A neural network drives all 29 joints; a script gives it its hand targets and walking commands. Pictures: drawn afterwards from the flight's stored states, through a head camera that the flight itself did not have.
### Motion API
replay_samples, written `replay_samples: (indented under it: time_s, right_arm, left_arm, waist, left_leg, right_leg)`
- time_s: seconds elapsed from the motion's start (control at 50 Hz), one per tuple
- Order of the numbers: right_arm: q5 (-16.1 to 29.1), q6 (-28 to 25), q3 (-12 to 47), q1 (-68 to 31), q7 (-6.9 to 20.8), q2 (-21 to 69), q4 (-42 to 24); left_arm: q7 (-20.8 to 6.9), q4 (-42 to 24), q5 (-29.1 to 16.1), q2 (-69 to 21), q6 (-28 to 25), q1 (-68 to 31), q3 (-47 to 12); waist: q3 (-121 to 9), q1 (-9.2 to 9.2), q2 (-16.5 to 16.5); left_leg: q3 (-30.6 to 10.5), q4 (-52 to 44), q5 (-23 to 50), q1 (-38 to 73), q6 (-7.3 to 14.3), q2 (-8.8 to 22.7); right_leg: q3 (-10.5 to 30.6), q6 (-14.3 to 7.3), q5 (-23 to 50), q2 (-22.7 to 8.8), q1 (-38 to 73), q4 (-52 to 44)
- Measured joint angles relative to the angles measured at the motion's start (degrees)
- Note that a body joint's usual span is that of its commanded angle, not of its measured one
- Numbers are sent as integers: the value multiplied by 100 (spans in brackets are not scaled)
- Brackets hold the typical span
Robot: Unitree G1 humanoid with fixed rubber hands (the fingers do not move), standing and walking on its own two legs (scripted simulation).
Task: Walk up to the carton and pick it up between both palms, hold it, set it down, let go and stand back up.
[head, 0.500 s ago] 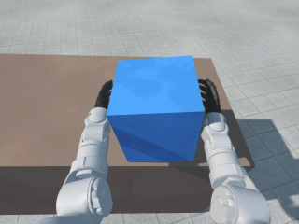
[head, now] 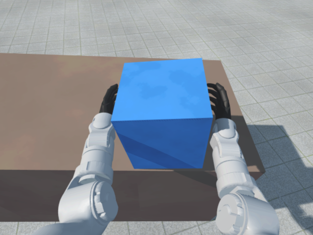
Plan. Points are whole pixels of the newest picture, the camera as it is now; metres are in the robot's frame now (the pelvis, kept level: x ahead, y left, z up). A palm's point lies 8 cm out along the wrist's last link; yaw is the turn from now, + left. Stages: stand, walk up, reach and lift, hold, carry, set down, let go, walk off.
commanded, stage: set down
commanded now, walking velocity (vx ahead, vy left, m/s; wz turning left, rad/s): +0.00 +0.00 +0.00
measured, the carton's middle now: (165, 118) +0.42 +0.02 +0.06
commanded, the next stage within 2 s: none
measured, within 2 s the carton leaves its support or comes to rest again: rests again in 1.38 s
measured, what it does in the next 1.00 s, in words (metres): stands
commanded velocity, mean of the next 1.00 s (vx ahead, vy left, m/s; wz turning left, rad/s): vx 0.00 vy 0.00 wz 0.00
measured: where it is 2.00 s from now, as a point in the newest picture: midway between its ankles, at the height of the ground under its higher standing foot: outside the picture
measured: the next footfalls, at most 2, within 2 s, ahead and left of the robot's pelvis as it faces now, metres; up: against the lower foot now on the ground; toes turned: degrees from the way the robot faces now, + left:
none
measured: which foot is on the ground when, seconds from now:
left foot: down 0.00-1.00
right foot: down 0.00-1.00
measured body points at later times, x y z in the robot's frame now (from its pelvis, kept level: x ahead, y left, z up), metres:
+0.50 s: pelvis +0.01 +0.00 +0.00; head +0.04 +0.02 +0.45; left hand +0.42 +0.17 +0.08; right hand +0.41 -0.14 +0.09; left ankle +0.01 +0.11 -0.75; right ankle -0.03 -0.12 -0.75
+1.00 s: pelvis +0.00 +0.00 +0.00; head +0.04 +0.03 +0.45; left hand +0.42 +0.16 +0.07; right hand +0.41 -0.14 +0.08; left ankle +0.01 +0.11 -0.75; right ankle -0.03 -0.12 -0.75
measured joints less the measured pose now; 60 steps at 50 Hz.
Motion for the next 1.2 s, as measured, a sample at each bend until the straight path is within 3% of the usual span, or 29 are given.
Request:
replay_samples:
  time_s: [0.44,0.8,1.06,1.2]
  right_arm:
    - [-134,-16,-156,196,185,-38,-133]
    - [-109,-163,-103,355,90,78,-358]
    - [-57,-228,-194,316,189,35,-305]
    - [14,-295,-145,216,193,-150,-20]
  left_arm:
    - [90,-255,239,-335,-190,111,158]
    - [-123,-368,436,-405,-438,78,399]
    - [-58,-431,475,-486,-522,77,407]
    - [88,-134,368,-360,-634,-20,230]
  waist:
    - [68,40,41]
    - [192,50,6]
    - [205,94,-30]
    - [146,113,-14]
  left_leg:
    - [122,96,-124,-22,16,30]
    - [128,78,-103,-41,16,39]
    - [213,142,-134,-110,50,42]
    - [263,201,-144,-242,60,57]
  right_leg:
    - [117,14,-51,20,-43,43]
    - [117,-3,-84,30,-113,128]
    - [199,24,-59,27,-188,143]
    - [246,33,-41,36,-329,182]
